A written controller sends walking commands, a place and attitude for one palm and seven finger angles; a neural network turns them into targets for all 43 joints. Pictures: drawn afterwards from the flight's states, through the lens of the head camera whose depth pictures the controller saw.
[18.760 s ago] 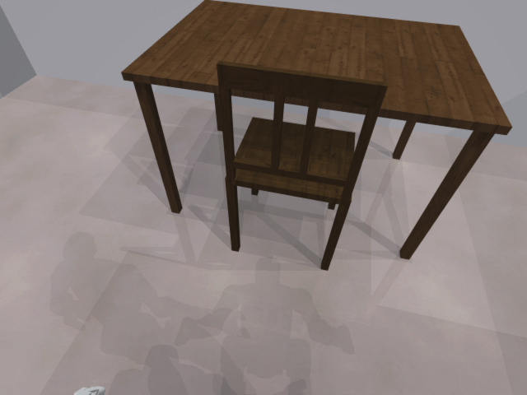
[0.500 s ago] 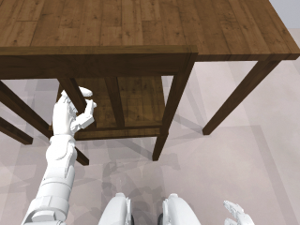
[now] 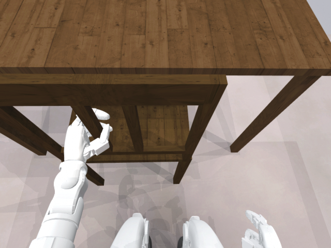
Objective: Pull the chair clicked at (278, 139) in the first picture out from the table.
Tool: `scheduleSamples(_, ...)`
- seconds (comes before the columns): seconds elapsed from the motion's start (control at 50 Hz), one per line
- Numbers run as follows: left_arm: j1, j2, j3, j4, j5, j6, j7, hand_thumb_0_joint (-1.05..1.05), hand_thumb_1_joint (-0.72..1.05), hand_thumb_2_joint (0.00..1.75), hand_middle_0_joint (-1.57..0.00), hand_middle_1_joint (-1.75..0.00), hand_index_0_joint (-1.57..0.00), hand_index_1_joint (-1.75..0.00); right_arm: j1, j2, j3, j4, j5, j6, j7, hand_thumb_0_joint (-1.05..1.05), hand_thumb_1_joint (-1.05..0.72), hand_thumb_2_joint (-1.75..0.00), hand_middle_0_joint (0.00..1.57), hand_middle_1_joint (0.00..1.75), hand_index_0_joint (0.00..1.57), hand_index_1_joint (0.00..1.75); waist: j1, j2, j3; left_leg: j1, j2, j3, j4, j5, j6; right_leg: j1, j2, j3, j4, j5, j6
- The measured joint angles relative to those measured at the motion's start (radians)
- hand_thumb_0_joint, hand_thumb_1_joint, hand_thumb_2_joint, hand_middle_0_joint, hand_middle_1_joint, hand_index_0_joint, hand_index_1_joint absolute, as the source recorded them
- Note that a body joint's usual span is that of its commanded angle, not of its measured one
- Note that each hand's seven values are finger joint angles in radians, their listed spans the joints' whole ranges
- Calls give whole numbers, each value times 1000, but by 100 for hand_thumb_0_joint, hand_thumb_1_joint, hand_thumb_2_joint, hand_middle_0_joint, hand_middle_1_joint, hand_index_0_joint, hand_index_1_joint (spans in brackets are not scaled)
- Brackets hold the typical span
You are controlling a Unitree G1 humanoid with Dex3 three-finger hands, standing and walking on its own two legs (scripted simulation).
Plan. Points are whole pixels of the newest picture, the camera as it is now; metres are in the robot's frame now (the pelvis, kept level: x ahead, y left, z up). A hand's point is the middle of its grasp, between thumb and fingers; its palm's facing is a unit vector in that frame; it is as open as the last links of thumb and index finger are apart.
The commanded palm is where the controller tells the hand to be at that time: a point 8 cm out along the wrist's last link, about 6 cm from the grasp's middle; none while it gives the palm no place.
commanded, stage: step backward, pulling the chair out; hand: left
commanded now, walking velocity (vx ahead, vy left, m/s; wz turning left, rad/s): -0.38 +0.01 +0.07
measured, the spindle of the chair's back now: (97, 131) +0.38 +0.18 +0.00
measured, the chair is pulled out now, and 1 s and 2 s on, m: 0.03 0.13 0.30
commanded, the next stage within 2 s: none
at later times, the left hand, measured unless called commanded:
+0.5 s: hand (104, 151) +0.32 +0.15 +0.01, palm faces +0.03 -0.99 -0.12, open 5.5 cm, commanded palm +0.30 +0.20 +0.02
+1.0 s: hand (106, 183) +0.25 +0.13 +0.01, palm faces -0.01 -0.99 -0.14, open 5.6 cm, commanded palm +0.24 +0.19 +0.02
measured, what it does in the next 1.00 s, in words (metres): rises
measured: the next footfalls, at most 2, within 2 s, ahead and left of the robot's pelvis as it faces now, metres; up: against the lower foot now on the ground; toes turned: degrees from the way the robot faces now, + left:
right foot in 1.22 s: -0.09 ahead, -0.18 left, +0.00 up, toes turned -3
left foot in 1.54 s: -0.09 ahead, +0.10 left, +0.00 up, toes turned -2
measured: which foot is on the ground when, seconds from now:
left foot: down 0.00-1.00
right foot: down 0.00-0.98, up 1.00-1.00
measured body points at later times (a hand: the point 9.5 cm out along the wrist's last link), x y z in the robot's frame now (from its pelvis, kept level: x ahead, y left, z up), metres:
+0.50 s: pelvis -0.01 +0.01 +0.08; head +0.08 +0.01 +0.52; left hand +0.32 +0.20 +0.03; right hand +0.07 -0.26 -0.04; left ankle +0.00 +0.08 -0.65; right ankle -0.01 -0.11 -0.65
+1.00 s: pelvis -0.07 +0.01 +0.08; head -0.01 +0.02 +0.53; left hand +0.25 +0.19 +0.03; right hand +0.03 -0.27 -0.03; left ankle +0.00 +0.09 -0.65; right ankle -0.01 -0.11 -0.64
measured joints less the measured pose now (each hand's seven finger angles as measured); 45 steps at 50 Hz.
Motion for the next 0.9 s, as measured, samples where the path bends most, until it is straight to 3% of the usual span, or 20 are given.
scheduleSamples(0.04,5,-3,-18,39,1,79,37,4,68,79,-42,-135,-42,-145,13,9,10,-4,14,27,-27,1,-91,-90,20,30,20,30,-8,8,12,98,-8,0,-99,34,10,97,-3,4,-87,-6,4)
scheduleSamples(0.1,2,-29,-23,147,-10,128,67,6,69,78,-37,-124,-44,-145,41,11,27,-2,30,49,-59,1,-91,-90,20,30,20,30,-10,18,1,221,-11,6,-252,94,8,217,-2,15,-239,35,9)
scheduleSamples(0.18,-59,-32,-35,290,15,142,75,8,68,77,-37,-118,-46,-145,53,2,38,31,33,61,-86,1,-90,-90,20,30,20,30,-6,3,18,344,-7,10,-398,159,8,333,4,22,-381,119,28)
scheduleSamples(0.32,-134,4,-44,409,37,135,58,9,67,76,-37,-120,-48,-145,38,-21,11,59,19,74,-95,1,-90,-90,20,30,20,30,-31,-20,94,465,-4,9,-525,232,13,462,12,25,-527,209,26)
scheduleSamples(0.46,-84,-7,-20,377,23,126,57,9,68,74,-34,-120,-49,-145,29,-20,-1,66,-5,70,-75,1,-90,-90,20,30,20,30,-33,-20,153,534,0,40,-580,266,12,527,16,56,-590,233,18)
scheduleSamples(0.66,-76,-40,-38,426,16,107,65,9,67,75,-34,-119,-49,-145,19,15,14,113,4,48,-85,1,-90,-90,20,30,20,30,2,8,173,546,25,14,-589,305,-20,552,40,30,-617,276,-10)
scheduleSamples(0.84,-139,-72,-72,552,26,84,92,9,67,74,-33,-117,-49,-145,6,-45,-7,150,26,18,-95,1,-90,-90,20,30,20,30,-11,25,161,525,13,-16,-581,277,-35,564,29,-1,-667,330,-5)
scheduleSamples(0.9,-148,-77,-97,558,41,86,96,9,67,73,-33,-118,-49,-145,17,-69,-10,155,27,7,-101,1,-90,-90,20,30,20,30,-15,23,160,535,9,-13,-622,389,-13,567,21,-7,-672,342,6)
